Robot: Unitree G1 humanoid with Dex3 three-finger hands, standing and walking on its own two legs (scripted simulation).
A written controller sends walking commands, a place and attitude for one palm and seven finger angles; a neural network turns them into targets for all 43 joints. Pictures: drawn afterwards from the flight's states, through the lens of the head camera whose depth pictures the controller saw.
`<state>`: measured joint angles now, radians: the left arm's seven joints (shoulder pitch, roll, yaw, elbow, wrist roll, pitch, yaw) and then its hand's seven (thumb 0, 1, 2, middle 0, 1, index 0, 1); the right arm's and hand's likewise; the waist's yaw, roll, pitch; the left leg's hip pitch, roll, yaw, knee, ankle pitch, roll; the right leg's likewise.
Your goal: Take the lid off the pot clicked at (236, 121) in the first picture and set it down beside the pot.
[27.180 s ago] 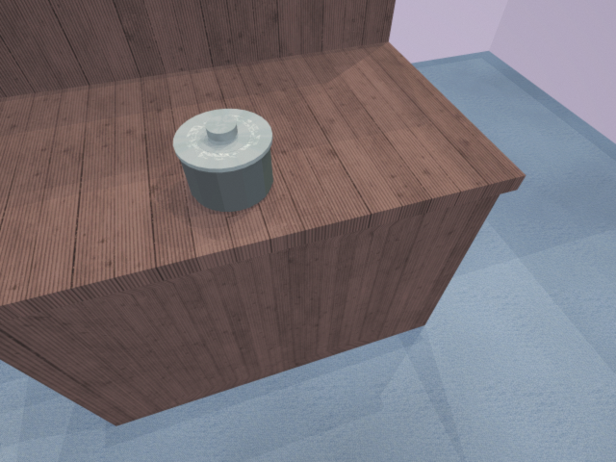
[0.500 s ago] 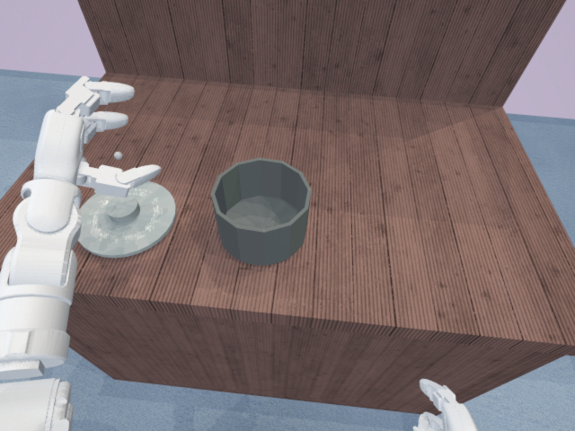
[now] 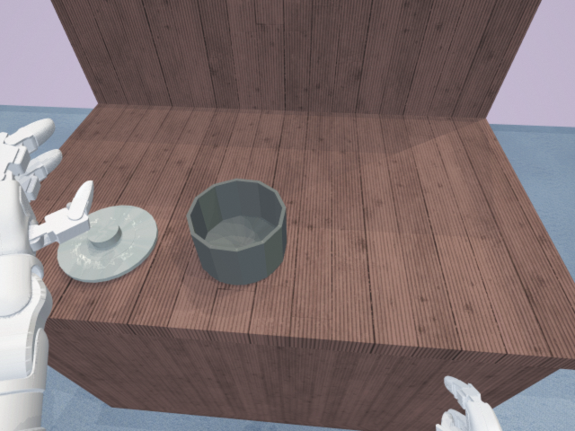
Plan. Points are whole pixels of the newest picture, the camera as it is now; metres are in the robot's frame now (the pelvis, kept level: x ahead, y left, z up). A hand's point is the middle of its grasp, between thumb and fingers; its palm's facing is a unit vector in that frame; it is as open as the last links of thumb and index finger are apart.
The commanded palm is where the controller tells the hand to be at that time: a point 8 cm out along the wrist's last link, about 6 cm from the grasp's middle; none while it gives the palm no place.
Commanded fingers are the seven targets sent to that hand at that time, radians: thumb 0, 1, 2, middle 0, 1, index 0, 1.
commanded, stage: draw the hand back to the body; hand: left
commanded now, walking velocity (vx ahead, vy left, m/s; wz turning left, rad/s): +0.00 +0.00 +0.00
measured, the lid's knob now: (104, 233) +0.41 +0.36 +0.00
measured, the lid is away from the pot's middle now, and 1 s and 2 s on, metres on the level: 0.24 0.24 0.24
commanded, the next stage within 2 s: step back with the hand held close in 1.08 s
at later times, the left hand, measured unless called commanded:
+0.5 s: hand (57, 267) +0.23 +0.25 +0.18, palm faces +0.43 -0.85 -0.31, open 7.5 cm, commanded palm +0.17 +0.29 +0.20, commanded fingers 0.00 0.90 0.90 -0.20 -0.30 -0.20 -0.30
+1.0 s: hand (26, 332) +0.17 +0.25 +0.17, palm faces +0.38 -0.85 -0.36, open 7.4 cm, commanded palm +0.11 +0.30 +0.19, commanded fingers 0.00 0.90 0.90 -0.20 -0.30 -0.20 -0.30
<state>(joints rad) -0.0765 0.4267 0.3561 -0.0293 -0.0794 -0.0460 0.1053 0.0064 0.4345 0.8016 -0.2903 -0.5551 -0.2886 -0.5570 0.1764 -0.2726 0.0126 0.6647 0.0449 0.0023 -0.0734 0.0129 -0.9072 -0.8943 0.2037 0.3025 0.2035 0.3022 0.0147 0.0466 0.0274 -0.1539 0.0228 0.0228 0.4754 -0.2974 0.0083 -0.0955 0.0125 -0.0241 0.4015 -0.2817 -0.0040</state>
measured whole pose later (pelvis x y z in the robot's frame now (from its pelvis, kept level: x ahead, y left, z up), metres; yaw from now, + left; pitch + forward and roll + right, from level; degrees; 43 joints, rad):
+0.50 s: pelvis -0.01 +0.00 +0.00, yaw +0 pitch -4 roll -1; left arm 0.20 0.37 0.34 -0.28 -0.10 -0.07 0.10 0.01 0.87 0.89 -0.21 -0.31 -0.21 -0.31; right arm 0.16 -0.24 0.03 0.65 0.03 -0.02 -0.08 0.01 -0.91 -0.89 0.20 0.30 0.20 0.30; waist 0.04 0.06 0.03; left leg -0.12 0.03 0.02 0.47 -0.28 0.00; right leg -0.07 0.02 -0.03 0.40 -0.26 -0.01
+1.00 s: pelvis -0.02 +0.02 +0.00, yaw +0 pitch -4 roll -2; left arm 0.51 0.36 0.30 -0.56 -0.08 -0.07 0.10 0.02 0.89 0.90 -0.21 -0.30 -0.21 -0.30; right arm 0.16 -0.22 0.04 0.62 0.01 -0.05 -0.07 0.01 -0.90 -0.89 0.21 0.30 0.19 0.30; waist 0.06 0.04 0.01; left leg -0.14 0.01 0.03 0.50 -0.29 0.03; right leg -0.07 -0.01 -0.02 0.40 -0.26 0.02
